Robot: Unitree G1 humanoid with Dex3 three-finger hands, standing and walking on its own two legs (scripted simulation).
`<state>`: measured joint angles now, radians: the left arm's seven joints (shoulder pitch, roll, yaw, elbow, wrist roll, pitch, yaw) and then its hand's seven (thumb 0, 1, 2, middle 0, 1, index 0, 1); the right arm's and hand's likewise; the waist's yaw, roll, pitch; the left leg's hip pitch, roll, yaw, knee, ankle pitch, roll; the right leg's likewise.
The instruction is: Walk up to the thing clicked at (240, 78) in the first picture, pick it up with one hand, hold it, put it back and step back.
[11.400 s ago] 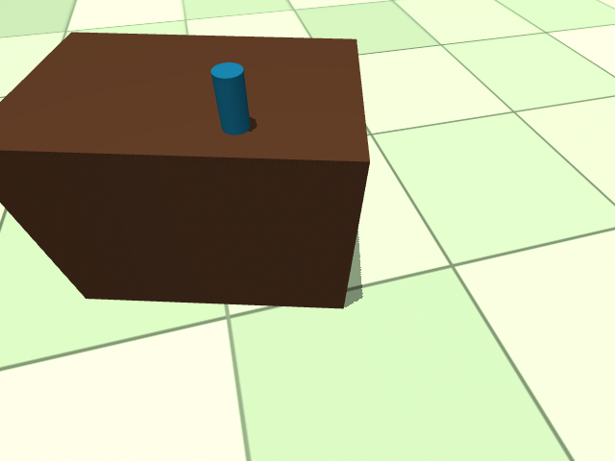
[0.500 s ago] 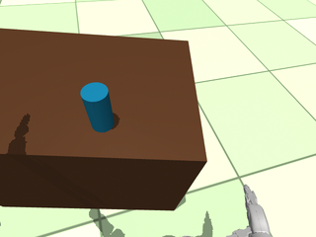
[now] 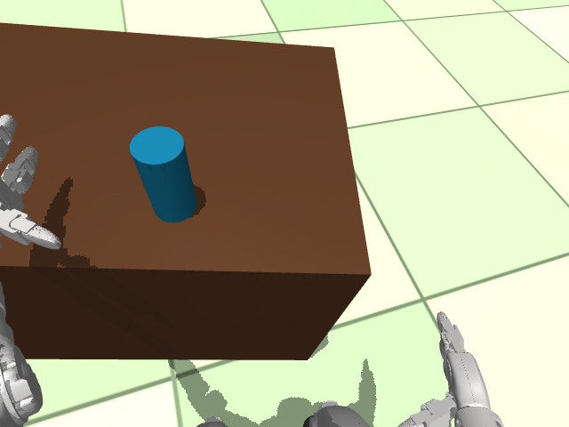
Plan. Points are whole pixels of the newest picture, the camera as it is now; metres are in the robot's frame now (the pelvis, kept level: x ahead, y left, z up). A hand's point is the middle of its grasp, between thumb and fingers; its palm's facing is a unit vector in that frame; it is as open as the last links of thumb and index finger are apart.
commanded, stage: close in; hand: left
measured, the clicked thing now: (167, 178) +0.47 +0.16 +0.03
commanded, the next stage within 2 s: rest palm in 0.58 s
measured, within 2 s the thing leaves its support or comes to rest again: neither
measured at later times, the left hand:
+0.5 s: hand (137, 185) +0.45 +0.20 +0.04, palm faces +0.07 -1.00 +0.01, open 17.6 cm
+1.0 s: hand (163, 188) +0.45 +0.16 +0.04, palm faces +0.09 -1.00 +0.02, open 17.3 cm
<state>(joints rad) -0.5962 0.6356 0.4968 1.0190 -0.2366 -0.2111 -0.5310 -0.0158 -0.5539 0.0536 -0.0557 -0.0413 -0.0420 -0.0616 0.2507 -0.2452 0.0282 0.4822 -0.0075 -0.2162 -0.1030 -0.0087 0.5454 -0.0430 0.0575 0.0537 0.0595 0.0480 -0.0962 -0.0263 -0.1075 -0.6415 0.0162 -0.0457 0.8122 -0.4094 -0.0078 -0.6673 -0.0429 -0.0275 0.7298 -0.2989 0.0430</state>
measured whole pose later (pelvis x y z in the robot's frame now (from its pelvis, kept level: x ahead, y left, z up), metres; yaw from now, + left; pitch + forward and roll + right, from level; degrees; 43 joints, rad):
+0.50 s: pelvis -0.01 +0.00 -0.03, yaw -2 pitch +18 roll -2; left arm -0.62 0.40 0.39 0.90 -0.15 -0.33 -0.20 -0.02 -0.56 0.01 -0.06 -0.02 -0.06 -0.02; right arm 0.38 -0.23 -0.03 0.20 -0.03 -0.06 -0.01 -0.01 0.52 -0.05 0.06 0.05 0.06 0.05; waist -0.12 0.02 -0.14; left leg -0.84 0.03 -0.03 1.03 -0.51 -0.01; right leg -0.88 -0.02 -0.01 0.95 -0.39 0.04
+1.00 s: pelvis -0.01 +0.00 -0.03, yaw -2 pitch +16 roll -1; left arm -0.61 0.30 0.33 0.85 -0.12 -0.33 -0.07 -0.02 -0.60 0.03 -0.20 -0.08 -0.18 -0.08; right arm 0.41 -0.23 -0.07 0.08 -0.03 -0.01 0.01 -0.01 0.51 -0.06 0.06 0.05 0.06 0.05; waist -0.13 0.00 -0.11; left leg -0.80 0.03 -0.02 1.02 -0.50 -0.01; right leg -0.86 -0.03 0.01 0.96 -0.38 0.04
